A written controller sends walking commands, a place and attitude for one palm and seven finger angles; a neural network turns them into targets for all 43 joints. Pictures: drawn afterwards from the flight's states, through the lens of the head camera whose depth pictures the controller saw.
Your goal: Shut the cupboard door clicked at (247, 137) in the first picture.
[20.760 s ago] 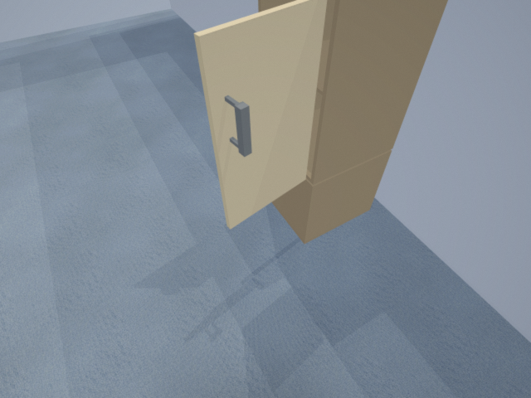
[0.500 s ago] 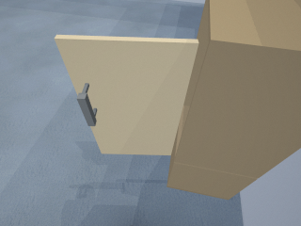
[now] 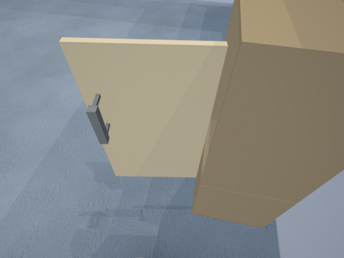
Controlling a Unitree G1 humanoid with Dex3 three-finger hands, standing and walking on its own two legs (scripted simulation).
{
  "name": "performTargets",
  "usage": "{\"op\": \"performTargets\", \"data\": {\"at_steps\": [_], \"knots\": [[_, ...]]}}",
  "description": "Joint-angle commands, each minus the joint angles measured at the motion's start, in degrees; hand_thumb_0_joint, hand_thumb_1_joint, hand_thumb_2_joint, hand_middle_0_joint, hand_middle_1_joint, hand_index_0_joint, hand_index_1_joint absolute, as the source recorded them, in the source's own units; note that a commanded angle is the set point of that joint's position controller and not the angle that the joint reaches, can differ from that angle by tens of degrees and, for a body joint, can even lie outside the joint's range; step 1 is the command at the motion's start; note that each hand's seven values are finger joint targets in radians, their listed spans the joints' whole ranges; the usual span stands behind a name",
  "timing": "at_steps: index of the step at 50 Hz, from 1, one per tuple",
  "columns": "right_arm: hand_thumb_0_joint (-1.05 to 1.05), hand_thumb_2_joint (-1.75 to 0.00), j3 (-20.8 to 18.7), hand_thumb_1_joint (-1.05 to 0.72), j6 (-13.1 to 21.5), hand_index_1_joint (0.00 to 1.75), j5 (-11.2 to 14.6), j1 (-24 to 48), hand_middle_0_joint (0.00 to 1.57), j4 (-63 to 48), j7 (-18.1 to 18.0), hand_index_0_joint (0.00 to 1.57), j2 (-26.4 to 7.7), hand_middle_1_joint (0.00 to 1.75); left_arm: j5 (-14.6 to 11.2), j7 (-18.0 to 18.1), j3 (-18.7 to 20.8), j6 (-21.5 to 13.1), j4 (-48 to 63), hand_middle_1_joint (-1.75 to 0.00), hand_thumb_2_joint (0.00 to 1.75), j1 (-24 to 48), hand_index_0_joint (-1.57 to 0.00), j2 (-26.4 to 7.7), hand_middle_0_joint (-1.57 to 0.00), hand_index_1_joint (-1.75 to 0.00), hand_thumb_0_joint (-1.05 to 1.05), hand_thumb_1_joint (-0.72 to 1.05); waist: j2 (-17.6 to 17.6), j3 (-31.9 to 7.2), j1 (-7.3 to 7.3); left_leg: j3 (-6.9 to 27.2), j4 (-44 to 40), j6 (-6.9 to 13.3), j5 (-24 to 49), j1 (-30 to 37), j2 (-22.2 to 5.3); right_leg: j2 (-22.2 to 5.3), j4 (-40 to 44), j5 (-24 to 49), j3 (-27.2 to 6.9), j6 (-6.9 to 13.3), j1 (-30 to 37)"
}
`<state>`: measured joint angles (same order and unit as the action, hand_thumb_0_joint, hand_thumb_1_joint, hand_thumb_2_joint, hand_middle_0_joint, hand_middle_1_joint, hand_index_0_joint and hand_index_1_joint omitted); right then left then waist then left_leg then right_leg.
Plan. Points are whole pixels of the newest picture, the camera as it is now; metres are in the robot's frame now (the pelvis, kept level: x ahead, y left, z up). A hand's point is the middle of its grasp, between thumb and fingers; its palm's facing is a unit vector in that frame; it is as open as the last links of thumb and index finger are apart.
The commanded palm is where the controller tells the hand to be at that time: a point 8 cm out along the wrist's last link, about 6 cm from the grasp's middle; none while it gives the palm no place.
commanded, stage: look again from close up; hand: left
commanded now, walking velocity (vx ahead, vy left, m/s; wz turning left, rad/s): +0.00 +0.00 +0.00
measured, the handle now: (100, 119) +0.43 +0.21 +0.06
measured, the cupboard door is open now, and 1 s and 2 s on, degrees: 100 100 100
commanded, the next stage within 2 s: raise the hand and make a fist in 0.38 s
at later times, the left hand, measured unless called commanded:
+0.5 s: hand out of the picture -0.02 +0.20 -0.17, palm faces -0.02 -0.97 -0.23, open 7.4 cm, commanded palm +0.09 +0.25 -0.06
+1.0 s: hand out of the picture +0.11 +0.20 -0.04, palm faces +0.11 -0.99 -0.03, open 5.7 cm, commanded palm +0.11 +0.24 -0.02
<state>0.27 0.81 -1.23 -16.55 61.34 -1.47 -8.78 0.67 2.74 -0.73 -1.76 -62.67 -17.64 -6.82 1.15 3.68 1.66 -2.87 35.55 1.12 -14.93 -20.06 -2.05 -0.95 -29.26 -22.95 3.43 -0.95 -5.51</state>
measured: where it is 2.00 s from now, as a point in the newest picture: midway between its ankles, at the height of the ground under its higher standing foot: outside the picture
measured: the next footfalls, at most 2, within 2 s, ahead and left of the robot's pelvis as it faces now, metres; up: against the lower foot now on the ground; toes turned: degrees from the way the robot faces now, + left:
none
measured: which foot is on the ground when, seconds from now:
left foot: down 0.00-1.00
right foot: down 0.00-1.00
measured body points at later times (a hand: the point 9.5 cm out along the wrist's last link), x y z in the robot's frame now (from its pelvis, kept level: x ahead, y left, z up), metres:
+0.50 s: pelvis +0.00 +0.01 +0.01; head +0.01 +0.02 +0.45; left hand -0.01 +0.25 -0.15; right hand +0.03 -0.22 -0.15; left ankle +0.04 +0.10 -0.73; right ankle -0.08 -0.13 -0.73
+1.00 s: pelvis -0.06 -0.03 -0.09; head -0.03 -0.01 +0.36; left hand +0.10 +0.25 -0.04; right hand +0.17 -0.26 -0.12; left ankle +0.04 +0.10 -0.73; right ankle -0.07 -0.13 -0.73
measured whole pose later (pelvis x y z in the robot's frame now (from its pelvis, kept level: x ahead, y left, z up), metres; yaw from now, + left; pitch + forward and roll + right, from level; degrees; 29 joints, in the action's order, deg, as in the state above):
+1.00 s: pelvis -0.06 -0.03 -0.09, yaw +2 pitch +11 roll -3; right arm -1.9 16.4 2.2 -10.7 30.2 -4.6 -14.9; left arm -18.6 -19.5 12.3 -25.3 -1.9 -25.9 -14.1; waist 1.1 -8.1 -3.2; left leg 3.5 67.8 -0.8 -22.3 -56.6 -3.1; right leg 1.8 -68.6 -36.4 5.9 2.0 -43.3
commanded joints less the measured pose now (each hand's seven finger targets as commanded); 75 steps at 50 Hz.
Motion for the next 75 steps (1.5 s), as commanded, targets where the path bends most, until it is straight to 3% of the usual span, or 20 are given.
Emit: {"op": "performTargets", "data": {"at_steps": [1, 5, 11, 23, 24, 25, 26, 27, 28, 29, 31, 32, 35, 37, 41, 48, 57, 62, 66, 75], "knots": [[0.00, -0.90, -0.9, -0.90, 0.7, 0.30, 0.6, -2.9, 0.20, -3.6, -0.3, 0.20, -6.6, 0.30, 0.1, 0.7, 1.3, 0.3, 3.0, -0.30, 0.90, -5.5, -0.20, -5.8, -0.20, -0.30, 0.00, 0.90, 1.0, -2.4, -1.52, 8.0, -5.1, 3.9, 21.0, 5.6, -5.4, -2.4, 2.2, 9.9, -1.6, 3.1, -4.9], [0.00, -0.90, -0.9, -0.90, 0.0, 0.30, 0.4, -1.0, 0.20, -4.4, 0.4, 0.20, -6.8, 0.30, 0.2, 0.3, 1.4, 1.0, 4.1, -0.30, 0.90, -3.2, -0.20, -7.6, -0.20, -0.30, 0.00, 0.90, -3.1, 2.7, -1.18, 6.3, -8.5, 2.3, 5.1, 2.7, -3.1, -3.6, 4.8, 2.7, -2.6, 3.3, -8.1], [0.00, -0.90, -1.3, -0.90, -0.5, 0.30, 0.3, 0.8, 0.20, -5.3, 0.8, 0.20, -8.4, 0.30, 0.5, -0.3, 1.4, 1.7, 4.9, -0.30, 0.90, -3.8, -0.20, -9.1, -0.20, -0.30, 0.00, 0.90, -0.6, 1.9, -2.02, 8.4, -15.3, 2.4, -6.5, 2.4, -3.6, -3.1, 4.4, -2.1, -2.2, 2.7, -8.7], [0.00, -0.90, -0.8, -0.90, 0.5, 0.30, 0.8, 1.6, 0.20, -3.2, 0.5, 0.20, -8.6, 0.30, 0.3, -0.5, 0.9, 1.0, 3.3, -0.30, 0.90, -5.0, -0.20, -10.6, -0.20, -0.30, 0.00, 0.90, -1.1, -1.5, -2.07, 4.7, -12.1, 1.9, 10.3, 9.8, -3.5, -5.2, 7.2, 9.0, -3.7, 1.9, -7.5], [0.00, -0.90, -1.2, -0.90, 0.8, 0.30, 0.9, 3.8, 0.20, -6.7, 0.8, 0.20, -9.9, 0.30, 1.2, 1.5, 0.6, 0.0, 3.3, -0.30, 0.90, -6.2, -0.20, -9.5, -0.20, -0.30, 0.00, 0.90, -5.0, 1.9, -2.15, 5.9, -2.1, 0.8, 17.9, 7.1, -4.6, -5.8, 9.8, 19.5, -7.3, 1.8, -10.6], [0.00, -0.90, -3.4, -0.90, 11.3, 0.30, 2.7, -2.2, 0.20, -20.1, -3.4, 0.20, -19.5, 0.30, -5.5, 3.2, 23.2, -15.8, 97.0, -0.30, 0.90, 42.2, -0.20, -43.0, -0.20, -0.30, 0.00, 0.90, 4.1, -20.2, 7.91, 5.6, -2.6, 1.2, 23.0, 31.9, -1.5, 0.3, -2.7, 27.7, 3.1, 2.2, -18.0], [0.00, -0.90, -0.6, -0.90, 16.3, 0.30, 4.1, 0.3, 0.20, -22.2, -5.0, 0.20, -13.1, 0.30, -6.6, 3.0, 5.1, -11.6, 79.1, -0.32, 0.90, 0.9, -0.22, -16.9, -0.22, -0.32, 0.00, 0.90, 21.3, -32.4, -0.57, 7.1, -8.7, -0.5, 35.2, 36.3, -4.1, 2.3, -10.0, 14.2, 3.6, 2.4, -18.7], [0.00, -0.90, -1.8, -0.90, 18.5, 0.30, 4.3, 1.7, 0.20, -20.5, -3.9, 0.20, -11.0, 0.30, -8.3, 4.2, 2.0, -3.7, 73.9, -0.34, 0.90, -10.9, -0.24, -6.8, -0.24, -0.34, 0.00, 0.90, 19.4, -29.0, -0.81, 8.7, -9.9, -3.2, 35.1, 28.3, -3.7, 2.5, -12.9, 6.6, 2.5, 2.5, -16.9], [0.00, -0.90, -1.9, -0.90, 19.4, 0.30, 4.8, 1.5, 0.20, -19.0, -2.9, 0.20, -11.0, 0.30, -8.8, 4.0, 0.1, -2.6, 70.6, -0.36, 0.90, -6.5, -0.25, -4.6, -0.25, -0.36, 0.00, 0.90, 8.7, -16.5, 1.21, 8.4, -9.4, -2.1, 25.3, 17.9, -2.7, 1.7, -13.0, 4.3, 1.8, 1.6, -22.0], [0.00, -0.90, -3.6, -0.90, 19.5, 0.30, 4.0, 2.9, 0.20, -21.0, -2.4, 0.20, -11.3, 0.30, -9.2, 3.2, 3.4, -4.5, 67.9, -0.38, 0.90, -4.0, -0.27, -5.2, -0.27, -0.38, 0.00, 0.90, 2.8, -7.2, 1.60, 8.2, -7.2, -1.1, 11.5, 9.4, -1.8, 1.5, -7.8, 2.2, 2.3, 1.6, -24.3], [0.00, -0.90, -4.3, -0.90, 19.4, 0.30, 2.6, 6.0, 0.20, -24.1, -1.8, 0.20, -12.1, 0.30, -10.2, 0.3, 11.6, -11.6, 57.2, -0.42, 0.90, -7.0, -0.31, -9.3, -0.31, -0.42, 0.00, 0.90, -8.1, -1.9, 1.25, 6.5, 0.0, -1.0, -4.5, -5.4, 1.4, 1.3, -4.5, -0.6, 3.0, 1.7, -30.2], [0.00, -0.90, -4.6, -0.90, 19.1, 0.30, 2.8, 7.0, 0.20, -25.9, -1.0, 0.20, -11.6, 0.30, -11.0, -2.7, 14.4, -15.8, 51.8, -0.44, 0.90, -13.6, -0.33, -9.7, -0.33, -0.44, 0.00, 0.90, -8.1, -2.5, -1.78, 5.6, 3.3, -1.0, -2.2, -8.2, 2.1, 1.2, -6.0, 0.2, 2.1, 2.2, -30.7], [0.00, -0.90, -6.1, -0.90, 18.4, 0.30, 1.1, 9.7, 0.20, -29.6, 1.1, 0.20, -11.8, 0.30, -15.3, -16.0, 16.7, -30.4, 49.1, -0.50, 0.90, -17.4, -0.38, -7.9, -0.38, -0.50, 0.00, 0.90, -11.7, -14.9, -5.79, 3.9, 15.9, -1.9, 6.5, -16.4, 2.3, 2.5, -22.2, 10.6, 2.1, 2.4, -36.5], [0.00, -0.90, -6.7, -0.90, 18.3, 0.30, 2.2, 10.4, 0.20, -32.9, 1.9, 0.20, -11.9, 0.30, -17.9, -25.1, 19.2, -35.7, 49.8, -0.54, 0.90, -16.1, -0.42, -11.7, -0.42, -0.54, 0.00, 0.90, -3.5, -18.4, -6.66, 3.2, 20.2, -1.8, 3.9, -19.6, 2.5, 1.5, -25.2, 9.0, -1.6, 2.9, -38.1], [0.00, -0.90, -6.0, -0.90, 16.8, 0.30, 4.4, 11.1, 0.20, -40.5, -0.3, 0.20, -12.3, 0.30, -23.5, -29.3, 21.9, -27.4, 62.6, -0.62, 0.90, -7.4, -0.49, -16.5, -0.49, -0.62, 0.00, 0.90, -0.3, -21.2, -5.52, 2.2, 22.0, -0.4, -5.8, -21.5, 2.8, 0.3, -19.1, -6.9, -8.0, 1.0, -39.0], [0.00, -0.90, -4.0, -0.90, 18.5, 0.30, 3.6, 6.2, 0.20, -38.0, -4.2, 0.20, -12.0, 0.30, -19.8, -21.4, 15.4, -29.7, 81.8, -0.76, 0.90, 9.0, -0.62, -17.5, -0.62, -0.76, 0.00, 0.90, 3.4, -17.4, 0.86, 5.3, 25.3, 1.3, -10.2, -21.4, 0.3, 2.2, -19.3, -14.0, -8.4, 1.6, -46.4], [0.00, -0.90, -3.5, -0.90, 17.1, 0.30, 4.4, 7.2, 0.20, -38.0, -4.3, 0.20, -10.6, 0.30, -20.9, -21.8, 19.7, -16.9, 73.6, -0.94, 0.90, -5.0, -0.79, -18.2, -0.79, -0.94, 0.00, 0.90, 2.2, -21.2, -4.42, 6.0, 19.5, 0.9, -3.0, -17.3, 0.7, 2.2, -18.4, -3.4, -5.3, 1.1, -36.7], [0.00, -0.90, -3.5, -0.90, 16.4, 0.30, 3.7, 6.8, 0.20, -38.1, -3.4, 0.20, -10.0, 0.30, -21.0, -18.5, 19.5, -18.6, 76.0, -1.04, 0.90, -7.1, -0.88, -16.0, -0.88, -1.04, 0.00, 0.90, -0.9, -20.3, -4.38, 6.2, 17.5, 0.5, -0.1, -15.9, 0.7, 2.7, -20.4, 2.9, -2.0, 1.2, -35.7], [0.00, -0.90, -3.3, -0.90, 17.1, 0.30, 3.6, 5.5, 0.20, -38.6, -2.8, 0.20, -11.2, 0.30, -20.1, -18.3, 14.4, -21.6, 77.9, -1.12, 0.90, -4.9, -0.95, -13.5, -0.95, -1.12, 0.00, 0.90, 0.7, -19.1, -2.46, 7.0, 16.2, 0.5, -3.6, -14.4, 0.4, 3.1, -21.0, -0.9, -0.6, 1.7, -39.2], [0.00, -0.90, -2.7, -0.90, 16.6, 0.30, 4.1, 5.2, 0.20, -39.8, -3.0, 0.20, -11.9, 0.30, -18.2, -15.5, 13.8, -19.7, 84.1, -1.30, 0.90, -2.9, -1.12, -15.1, -1.12, -1.30, 0.00, 0.90, 4.5, -19.6, -2.42, 8.8, 10.5, 0.1, -9.2, -8.6, -0.1, 3.4, -19.4, -2.1, 0.6, 2.2, -37.1]]}}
